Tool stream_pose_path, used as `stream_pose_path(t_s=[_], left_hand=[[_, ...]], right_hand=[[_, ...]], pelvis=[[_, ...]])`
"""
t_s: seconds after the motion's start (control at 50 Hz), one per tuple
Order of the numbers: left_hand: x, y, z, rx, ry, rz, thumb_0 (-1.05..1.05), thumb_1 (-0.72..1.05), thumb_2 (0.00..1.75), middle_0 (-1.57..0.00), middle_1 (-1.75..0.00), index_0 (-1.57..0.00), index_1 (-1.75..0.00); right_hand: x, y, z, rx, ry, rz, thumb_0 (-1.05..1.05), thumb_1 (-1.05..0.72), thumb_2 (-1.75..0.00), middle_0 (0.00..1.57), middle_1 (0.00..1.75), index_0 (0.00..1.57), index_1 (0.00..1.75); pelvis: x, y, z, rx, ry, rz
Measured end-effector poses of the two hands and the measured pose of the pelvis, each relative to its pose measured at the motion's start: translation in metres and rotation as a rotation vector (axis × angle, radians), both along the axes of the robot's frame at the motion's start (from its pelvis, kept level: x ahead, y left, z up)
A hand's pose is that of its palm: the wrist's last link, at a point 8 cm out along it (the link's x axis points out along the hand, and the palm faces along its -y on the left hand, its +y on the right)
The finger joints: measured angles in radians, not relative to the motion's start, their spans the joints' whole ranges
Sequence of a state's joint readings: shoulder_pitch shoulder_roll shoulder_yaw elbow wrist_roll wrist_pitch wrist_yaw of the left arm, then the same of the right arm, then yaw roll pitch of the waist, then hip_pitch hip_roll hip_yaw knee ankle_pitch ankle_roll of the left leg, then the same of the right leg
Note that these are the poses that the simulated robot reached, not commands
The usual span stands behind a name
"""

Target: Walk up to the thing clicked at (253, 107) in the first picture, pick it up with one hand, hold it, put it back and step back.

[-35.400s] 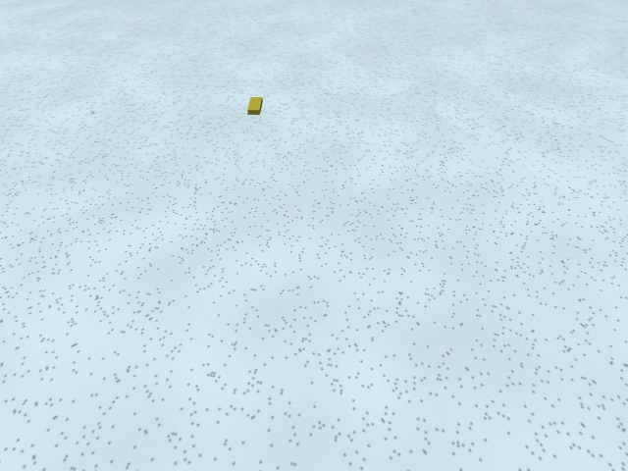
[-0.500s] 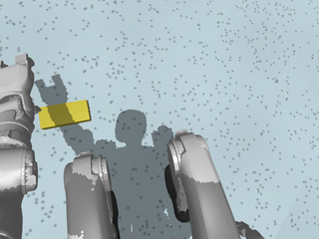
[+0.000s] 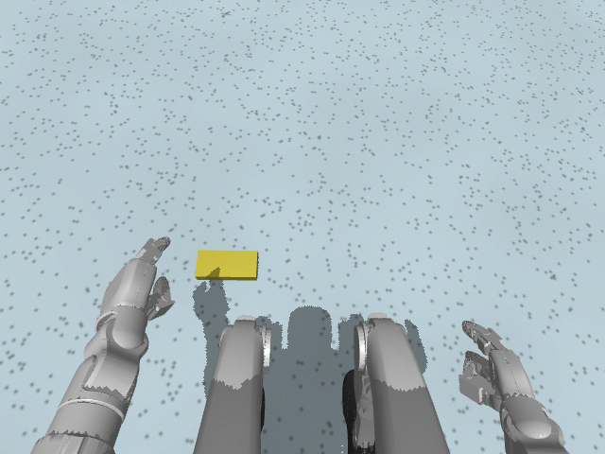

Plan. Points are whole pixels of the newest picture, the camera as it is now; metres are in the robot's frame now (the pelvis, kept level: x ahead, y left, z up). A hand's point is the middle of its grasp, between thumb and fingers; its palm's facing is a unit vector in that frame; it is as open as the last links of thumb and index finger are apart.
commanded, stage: home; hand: left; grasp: from above
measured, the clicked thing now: (227, 265) +0.50 +0.20 -0.49
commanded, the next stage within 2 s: none
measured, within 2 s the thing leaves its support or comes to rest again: neither
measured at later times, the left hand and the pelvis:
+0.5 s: hand (128, 307) +0.26 +0.18 +0.11, palm faces +0.10 -0.97 -0.21, open 7.4 cm; pelvis +0.07 +0.00 +0.18, yaw +2 degrees
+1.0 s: hand (94, 331) +0.24 +0.18 +0.16, palm faces +0.11 -0.98 -0.18, open 7.4 cm; pelvis +0.09 +0.00 +0.21, yaw +3 degrees
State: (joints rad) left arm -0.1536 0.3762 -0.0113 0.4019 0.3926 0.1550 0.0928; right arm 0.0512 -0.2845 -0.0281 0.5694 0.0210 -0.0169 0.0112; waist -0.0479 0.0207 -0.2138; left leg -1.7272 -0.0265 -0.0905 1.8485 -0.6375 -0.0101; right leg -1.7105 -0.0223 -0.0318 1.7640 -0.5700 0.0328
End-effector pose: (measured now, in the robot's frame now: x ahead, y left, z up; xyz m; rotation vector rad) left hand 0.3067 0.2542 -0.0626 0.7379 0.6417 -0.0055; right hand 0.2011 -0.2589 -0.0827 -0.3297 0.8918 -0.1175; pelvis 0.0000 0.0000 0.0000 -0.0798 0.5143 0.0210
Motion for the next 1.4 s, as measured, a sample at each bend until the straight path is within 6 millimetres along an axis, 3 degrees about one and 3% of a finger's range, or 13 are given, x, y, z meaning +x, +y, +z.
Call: stream_pose_path(t_s=[0.1,0.22,0.46,0.64,0.8,0.92,1.4], left_hand=[[-0.021,-0.011,0.040,-0.135,0.037,0.101,0.01,0.87,0.89,-0.21,-0.30,-0.21,-0.30],[-0.037,-0.022,0.088,-0.280,0.072,0.210,0.01,0.89,0.89,-0.21,-0.30,-0.21,-0.30],[-0.059,-0.023,0.184,-0.437,0.107,0.400,0.01,0.90,0.90,-0.20,-0.30,-0.20,-0.30],[-0.075,-0.026,0.242,-0.473,0.076,0.410,0.01,0.90,0.90,-0.20,-0.30,-0.20,-0.30],[-0.086,-0.023,0.250,-0.479,0.083,0.414,0.01,0.90,0.90,-0.20,-0.30,-0.20,-0.30],[-0.090,-0.023,0.245,-0.489,0.099,0.419,0.01,0.90,0.90,-0.20,-0.30,-0.20,-0.30],[-0.091,-0.018,0.246,-0.479,0.087,0.391,0.01,0.90,0.90,-0.20,-0.30,-0.20,-0.30]], right_hand=[[0.020,0.021,0.048,0.046,-0.115,0.005,0.01,-0.90,-0.90,0.20,0.30,0.20,0.30],[0.017,0.032,0.094,0.074,-0.146,-0.030,0.01,-0.90,-0.90,0.20,0.30,0.21,0.30],[-0.007,0.019,0.169,0.025,-0.113,-0.139,0.01,-0.90,-0.90,0.20,0.30,0.21,0.30],[0.018,0.014,0.217,0.001,-0.240,-0.145,0.01,-0.90,-0.90,0.20,0.30,0.21,0.30],[0.052,0.021,0.239,0.008,-0.362,-0.080,0.01,-0.90,-0.90,0.20,0.30,0.21,0.30],[0.062,0.026,0.244,0.010,-0.389,-0.036,0.01,-0.90,-0.90,0.20,0.30,0.21,0.30],[0.027,0.028,0.230,0.001,-0.311,-0.072,0.02,-0.90,-0.90,0.20,0.30,0.21,0.30]], pelvis=[[0.008,-0.002,0.039,0.010,-0.047,0.003],[0.023,-0.003,0.085,0.018,-0.099,0.007],[0.064,-0.004,0.166,0.029,-0.209,0.016],[0.087,-0.004,0.200,0.034,-0.288,0.022],[0.091,-0.004,0.207,0.039,-0.326,0.030],[0.088,-0.004,0.206,0.040,-0.334,0.034],[0.079,0.002,0.205,0.034,-0.346,0.023]])
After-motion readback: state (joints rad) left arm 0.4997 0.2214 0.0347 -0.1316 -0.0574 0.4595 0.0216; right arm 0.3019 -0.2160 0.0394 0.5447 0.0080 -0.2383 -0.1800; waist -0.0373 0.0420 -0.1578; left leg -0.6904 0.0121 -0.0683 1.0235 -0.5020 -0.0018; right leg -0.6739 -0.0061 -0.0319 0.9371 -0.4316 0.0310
